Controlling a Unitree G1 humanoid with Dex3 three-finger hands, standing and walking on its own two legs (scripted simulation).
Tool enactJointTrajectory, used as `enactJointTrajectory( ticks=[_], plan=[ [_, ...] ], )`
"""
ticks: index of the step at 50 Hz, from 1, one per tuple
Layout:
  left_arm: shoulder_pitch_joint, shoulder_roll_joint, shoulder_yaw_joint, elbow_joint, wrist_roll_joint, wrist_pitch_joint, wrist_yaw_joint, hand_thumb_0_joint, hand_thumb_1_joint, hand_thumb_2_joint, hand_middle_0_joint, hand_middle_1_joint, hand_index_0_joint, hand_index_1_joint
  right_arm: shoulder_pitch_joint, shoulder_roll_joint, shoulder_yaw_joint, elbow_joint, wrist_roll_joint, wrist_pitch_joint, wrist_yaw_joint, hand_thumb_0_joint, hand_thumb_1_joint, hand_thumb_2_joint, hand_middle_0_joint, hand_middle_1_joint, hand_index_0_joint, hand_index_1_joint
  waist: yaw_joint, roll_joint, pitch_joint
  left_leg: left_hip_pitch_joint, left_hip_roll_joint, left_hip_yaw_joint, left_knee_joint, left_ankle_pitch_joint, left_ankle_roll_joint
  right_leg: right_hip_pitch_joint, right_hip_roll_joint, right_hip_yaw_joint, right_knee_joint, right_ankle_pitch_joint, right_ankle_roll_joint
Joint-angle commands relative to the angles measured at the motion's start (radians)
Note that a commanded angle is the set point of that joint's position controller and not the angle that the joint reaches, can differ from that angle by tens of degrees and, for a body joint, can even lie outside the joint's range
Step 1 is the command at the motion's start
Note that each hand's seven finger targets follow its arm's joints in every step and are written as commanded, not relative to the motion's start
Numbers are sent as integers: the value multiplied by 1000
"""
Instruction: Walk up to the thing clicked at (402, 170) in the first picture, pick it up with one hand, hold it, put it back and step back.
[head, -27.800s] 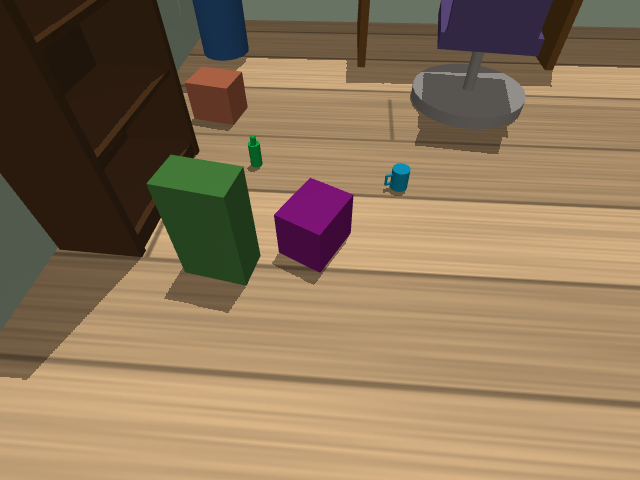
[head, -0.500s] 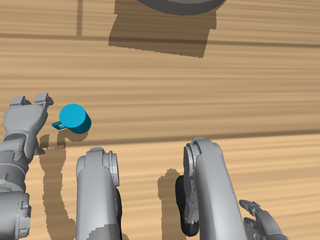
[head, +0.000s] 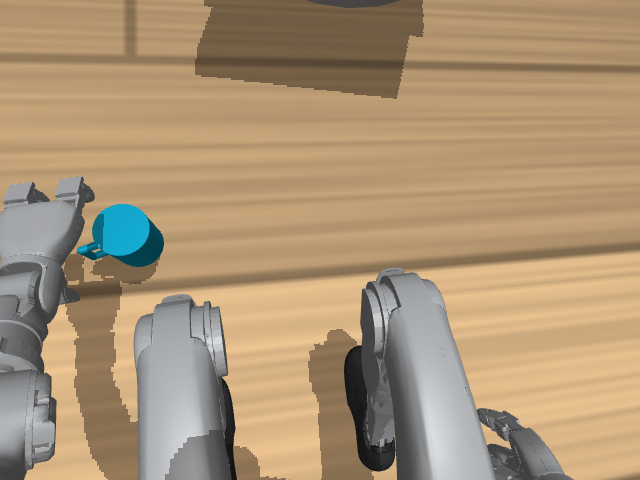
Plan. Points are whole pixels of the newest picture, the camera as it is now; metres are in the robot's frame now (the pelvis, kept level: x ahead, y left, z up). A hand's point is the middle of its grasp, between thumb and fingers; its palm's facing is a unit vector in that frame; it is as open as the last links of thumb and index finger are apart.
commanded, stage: rise first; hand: left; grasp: from above
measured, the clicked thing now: (120, 241) +0.44 +0.27 -0.29
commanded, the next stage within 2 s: approach in 0.38 s
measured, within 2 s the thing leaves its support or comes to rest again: neither
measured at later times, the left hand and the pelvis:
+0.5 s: hand (72, 253) +0.40 +0.30 -0.19, palm faces -0.45 -0.06 -0.89, open 14.1 cm; pelvis +0.00 +0.00 -0.01, yaw +0 degrees
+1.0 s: hand (119, 193) +0.48 +0.23 -0.16, palm faces -0.39 -0.02 -0.92, open 14.2 cm; pelvis +0.00 +0.00 -0.01, yaw -1 degrees
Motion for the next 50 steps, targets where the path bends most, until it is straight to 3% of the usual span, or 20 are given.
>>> enactJointTrajectory(
  ticks=[1, 4, 16, 23, 24, 25, 32, 36, 37, 38, 42, 46, 48, 50],
  plan=[
    [-260, 263, 46, -135, -20, -1, 35, 0, -550, 1010, -69, -1015, -70, -1014, 174, -217, -68, -28, 3, -10, -10, 0, -905, -903, 200, 300, 200, 300, -2, 196, -661, 481, -31, 109, -252, 171, 52, 321, 28, -100, -230, 175, -80],
    [-228, 265, 53, -98, -17, -2, 38, 0, -548, 1008, -75, -1012, -75, -1012, 173, -217, -67, -21, 4, -10, -8, 0, -907, -903, 200, 300, 200, 300, 7, 174, -645, 477, -32, 109, -249, 169, 51, 314, 28, -102, -226, 170, -83],
    [-293, 249, 34, -59, -3, -12, 58, 0, -552, 1014, -71, -1025, -70, -1025, 174, -232, -62, -12, -5, -14, -2, 0, -907, -903, 200, 300, 200, 300, -27, 203, -617, 466, -33, 99, -241, 141, 50, 261, 29, -117, -202, 145, -79],
    [-296, 263, 38, -36, 6, -9, 73, 0, -550, 1014, -75, -1020, -74, -1021, 169, -233, -59, -9, -5, -19, 1, 0, -907, -903, 200, 300, 200, 300, -24, 208, -632, 464, -36, 101, -231, 134, 48, 252, 31, -117, -195, 138, -82],
    [-307, 265, 42, -50, 4, -8, 78, 0, -611, 1094, -77, -961, -25, -1015, 169, -233, -58, -11, -7, -20, 0, 0, -911, -905, 200, 300, 200, 300, -26, 214, -638, 461, -34, 103, -225, 138, 49, 260, 30, -115, -196, 144, -78],
    [-311, 248, 31, -43, 3, -6, 78, 0, -570, 1026, -64, -1024, -56, -1031, 174, -230, -58, -10, -9, -21, 1, 0, -903, -897, 200, 300, 200, 300, -34, 204, -636, 456, -34, 101, -223, 135, 50, 258, 31, -117, -197, 143, -79],
    [-502, 126, -75, -43, -1, 14, 104, 0, -565, 1018, -63, -1050, -62, -1051, 204, -235, -53, 12, -17, -35, 0, 0, -905, -898, 200, 300, 200, 300, -111, 243, -631, 477, -26, 89, -224, 138, 46, 203, 33, -128, -198, 160, -77],
    [-547, 133, -84, 43, 13, 50, 124, 0, -563, 1016, -64, -1064, -66, -1062, 226, -239, -39, 29, -28, -42, 1, 0, -909, -899, 200, 300, 200, 300, -127, 244, -640, 494, -25, 92, -208, 161, 43, 219, 34, -129, -193, 187, -80],
    [-564, 156, -68, 40, 18, 62, 133, 0, -556, 1006, -62, -1071, -68, -1065, 226, -242, -37, 26, -30, -43, 1, 0, -909, -899, 200, 300, 200, 300, -123, 264, -649, 494, -26, 98, -209, 165, 43, 228, 30, -126, -192, 193, -78],
    [-561, 198, -38, 23, 19, 76, 143, 0, -570, 1022, -63, -1050, -62, -1051, 227, -248, -39, 20, -26, -40, 0, 0, -907, -899, 200, 300, 200, 300, -99, 281, -689, 514, -24, 99, -218, 181, 41, 242, 29, -124, -191, 205, -80],
    [-515, 240, 16, 76, 27, 149, 152, 0, -572, 1018, -63, -1040, -60, -1043, 208, -244, -29, -5, -21, -29, 9, 0, -909, -900, 200, 300, 200, 300, -68, 333, -735, 540, -27, 108, -247, 210, 34, 264, 28, -119, -174, 234, -93],
    [-471, 213, -2, 165, 1, 202, 112, 0, -588, 1035, -67, -1020, -56, -1031, 209, -240, -11, -18, -9, -18, 17, 0, -906, -899, 200, 300, 200, 300, -82, 234, -657, 425, -32, 122, -234, 191, 55, 306, 35, -111, -210, 234, -88],
    [-395, 210, 1, 198, -47, 216, 79, 0, -587, 1033, -66, -1021, -56, -1031, 203, -238, -7, -24, -1, -18, 19, 0, -905, -898, 200, 300, 200, 300, -65, 170, -630, 362, -34, 127, -229, 177, 66, 351, 35, -104, -222, 219, -80],
    [-330, 200, -19, 196, -77, 216, 32, 0, -569, 1019, -65, -1038, -62, -1040, 196, -231, -6, -31, 5, -22, 23, 0, -903, -897, 200, 300, 200, 300, -68, 90, -585, 303, -34, 134, -213, 164, 81, 407, 40, -91, -239, 214, -66]
  ],
)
